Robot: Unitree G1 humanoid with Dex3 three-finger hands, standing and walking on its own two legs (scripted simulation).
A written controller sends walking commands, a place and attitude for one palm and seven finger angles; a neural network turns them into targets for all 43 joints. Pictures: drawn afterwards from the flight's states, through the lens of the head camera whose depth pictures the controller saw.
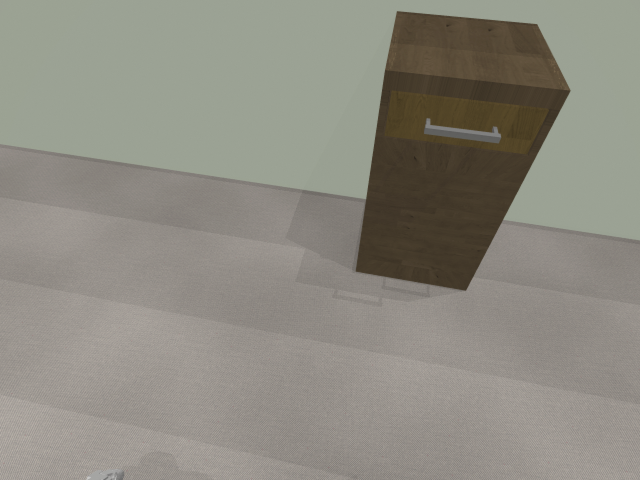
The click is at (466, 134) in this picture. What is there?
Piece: drawer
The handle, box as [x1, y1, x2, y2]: [424, 118, 500, 142]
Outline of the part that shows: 424,133 491,142 498,142 500,138 500,134 497,132 496,127 493,126 491,133 430,125 429,118 426,119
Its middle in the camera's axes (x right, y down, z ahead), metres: +0.37 -0.28 +1.01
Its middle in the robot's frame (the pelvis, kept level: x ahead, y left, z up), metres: +0.95 -0.32 -0.07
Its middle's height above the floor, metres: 0.71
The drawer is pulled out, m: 0.00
